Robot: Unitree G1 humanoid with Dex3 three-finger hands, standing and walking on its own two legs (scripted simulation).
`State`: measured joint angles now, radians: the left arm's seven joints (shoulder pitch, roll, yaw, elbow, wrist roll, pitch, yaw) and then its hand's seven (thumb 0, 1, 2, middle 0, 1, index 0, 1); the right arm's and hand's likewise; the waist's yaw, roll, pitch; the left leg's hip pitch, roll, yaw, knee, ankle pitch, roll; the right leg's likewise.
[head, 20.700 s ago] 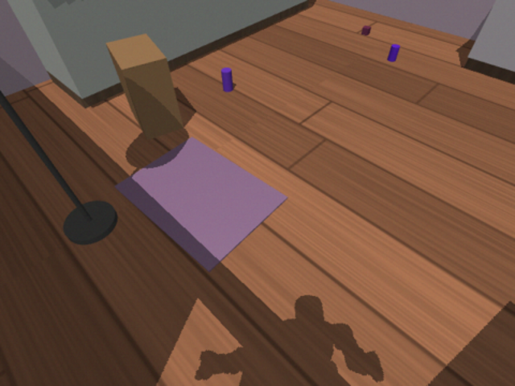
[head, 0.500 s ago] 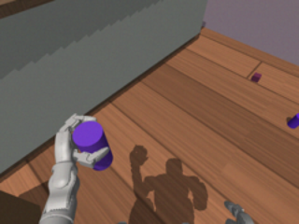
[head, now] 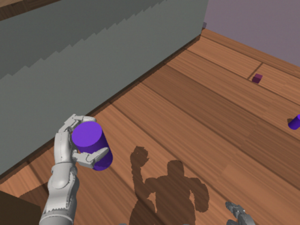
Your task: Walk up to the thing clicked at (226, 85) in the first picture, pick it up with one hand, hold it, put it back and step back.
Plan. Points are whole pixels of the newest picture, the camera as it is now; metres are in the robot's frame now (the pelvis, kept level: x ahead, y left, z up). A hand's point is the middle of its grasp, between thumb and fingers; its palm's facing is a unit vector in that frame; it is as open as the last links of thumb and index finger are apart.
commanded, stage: hold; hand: left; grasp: from the side
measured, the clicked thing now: (94, 147) +0.33 +0.17 +0.00
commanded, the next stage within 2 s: crouch in 1.36 s
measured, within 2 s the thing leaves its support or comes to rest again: neither
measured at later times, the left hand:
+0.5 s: hand (91, 140) +0.33 +0.17 +0.04, palm faces +0.16 -0.99 -0.04, open 10.5 cm
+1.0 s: hand (90, 140) +0.33 +0.17 +0.04, palm faces +0.16 -0.99 -0.04, open 10.5 cm
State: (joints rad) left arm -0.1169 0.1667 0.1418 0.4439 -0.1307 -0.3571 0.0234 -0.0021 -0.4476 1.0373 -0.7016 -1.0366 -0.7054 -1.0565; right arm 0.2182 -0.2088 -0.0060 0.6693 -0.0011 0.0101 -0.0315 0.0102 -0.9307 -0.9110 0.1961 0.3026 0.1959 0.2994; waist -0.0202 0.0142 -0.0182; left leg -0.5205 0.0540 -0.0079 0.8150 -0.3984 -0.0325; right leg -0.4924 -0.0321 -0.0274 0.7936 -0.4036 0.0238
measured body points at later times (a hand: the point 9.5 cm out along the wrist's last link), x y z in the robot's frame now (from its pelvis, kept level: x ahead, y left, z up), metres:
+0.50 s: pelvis +0.00 +0.00 +0.00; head +0.04 -0.01 +0.45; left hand +0.32 +0.22 +0.05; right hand +0.12 -0.25 -0.12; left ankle +0.01 +0.14 -0.71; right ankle +0.00 -0.13 -0.71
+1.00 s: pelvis -0.01 +0.00 +0.00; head +0.04 +0.00 +0.45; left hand +0.32 +0.22 +0.05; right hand +0.12 -0.25 -0.12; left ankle +0.01 +0.14 -0.71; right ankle +0.00 -0.13 -0.71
